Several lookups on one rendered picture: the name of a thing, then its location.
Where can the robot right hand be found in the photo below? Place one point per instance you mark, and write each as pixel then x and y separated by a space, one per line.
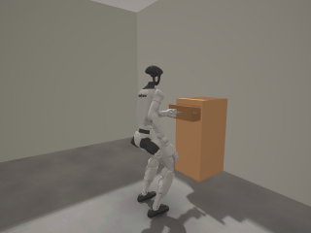
pixel 169 151

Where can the drawer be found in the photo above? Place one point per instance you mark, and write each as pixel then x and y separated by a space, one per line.
pixel 188 113

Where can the robot right foot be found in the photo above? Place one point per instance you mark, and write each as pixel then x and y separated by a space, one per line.
pixel 161 210

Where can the cabinet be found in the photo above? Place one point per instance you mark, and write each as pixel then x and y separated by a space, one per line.
pixel 201 144

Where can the right robot upper arm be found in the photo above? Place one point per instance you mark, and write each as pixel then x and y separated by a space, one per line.
pixel 158 96

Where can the robot left hand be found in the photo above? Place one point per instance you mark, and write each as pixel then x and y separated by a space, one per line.
pixel 171 113

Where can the robot right forearm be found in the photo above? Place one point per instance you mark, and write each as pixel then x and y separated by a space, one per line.
pixel 156 126

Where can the robot left forearm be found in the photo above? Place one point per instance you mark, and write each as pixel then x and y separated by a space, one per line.
pixel 162 113

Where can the left robot shin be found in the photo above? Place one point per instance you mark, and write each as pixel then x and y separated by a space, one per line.
pixel 150 174

